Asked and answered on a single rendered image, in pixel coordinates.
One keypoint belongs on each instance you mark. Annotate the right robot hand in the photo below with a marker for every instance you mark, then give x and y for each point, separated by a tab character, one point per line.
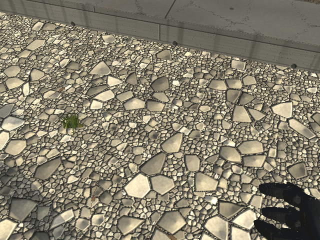
304	224

